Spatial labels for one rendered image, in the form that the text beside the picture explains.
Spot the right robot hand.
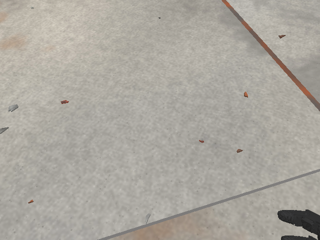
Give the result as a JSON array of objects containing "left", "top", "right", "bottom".
[{"left": 277, "top": 209, "right": 320, "bottom": 240}]

